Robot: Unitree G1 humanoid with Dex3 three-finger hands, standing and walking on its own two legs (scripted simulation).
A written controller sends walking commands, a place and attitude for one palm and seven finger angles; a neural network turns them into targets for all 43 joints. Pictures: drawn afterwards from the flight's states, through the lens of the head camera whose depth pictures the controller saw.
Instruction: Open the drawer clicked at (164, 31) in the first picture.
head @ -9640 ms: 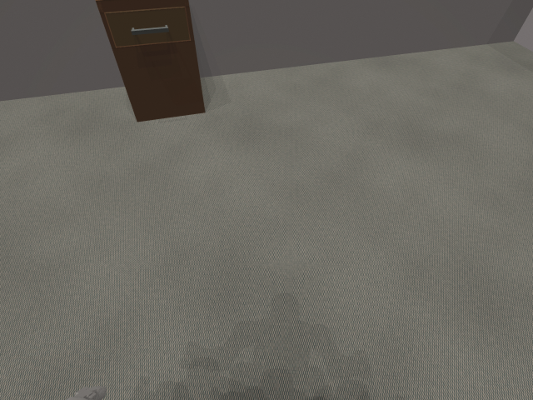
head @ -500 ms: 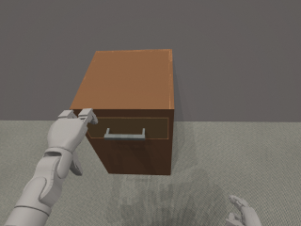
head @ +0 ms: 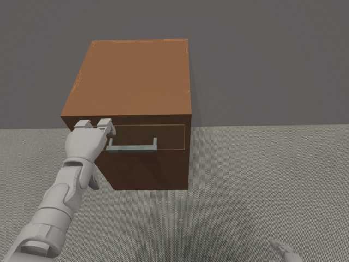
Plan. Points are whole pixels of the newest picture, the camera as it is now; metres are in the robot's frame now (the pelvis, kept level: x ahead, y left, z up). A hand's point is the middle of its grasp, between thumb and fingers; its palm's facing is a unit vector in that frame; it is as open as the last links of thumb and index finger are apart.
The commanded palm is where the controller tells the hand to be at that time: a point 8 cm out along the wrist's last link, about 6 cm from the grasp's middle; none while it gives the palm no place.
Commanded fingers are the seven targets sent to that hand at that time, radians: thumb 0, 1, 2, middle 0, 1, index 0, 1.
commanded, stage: move the hooked fingers above the handle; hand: left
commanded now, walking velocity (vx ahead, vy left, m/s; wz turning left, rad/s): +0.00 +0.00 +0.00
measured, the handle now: (132, 144) +0.52 +0.21 -0.20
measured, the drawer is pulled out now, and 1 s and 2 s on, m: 0.00 0.00 0.00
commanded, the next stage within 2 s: none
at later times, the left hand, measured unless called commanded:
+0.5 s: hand (113, 151) +0.41 +0.22 -0.07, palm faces -0.10 -0.03 -0.99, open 13.8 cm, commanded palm +0.40 +0.22 -0.02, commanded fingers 0.00 -0.50 0.30 -0.30 -1.20 -0.30 -1.20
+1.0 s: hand (125, 148) +0.47 +0.21 -0.15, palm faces -0.08 -0.02 -1.00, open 13.8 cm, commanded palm +0.46 +0.20 -0.09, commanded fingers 0.00 -0.50 0.30 -0.30 -1.20 -0.30 -1.20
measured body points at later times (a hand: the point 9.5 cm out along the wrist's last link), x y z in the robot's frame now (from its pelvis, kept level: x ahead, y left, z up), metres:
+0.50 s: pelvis -0.01 +0.00 -0.03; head +0.09 -0.01 +0.41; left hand +0.41 +0.22 -0.01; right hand +0.04 -0.27 -0.17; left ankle -0.04 +0.10 -0.73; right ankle +0.01 -0.10 -0.73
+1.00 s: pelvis -0.04 +0.01 -0.10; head +0.13 +0.02 +0.32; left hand +0.47 +0.21 -0.09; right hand -0.03 -0.26 -0.22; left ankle -0.04 +0.10 -0.73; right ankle +0.01 -0.10 -0.73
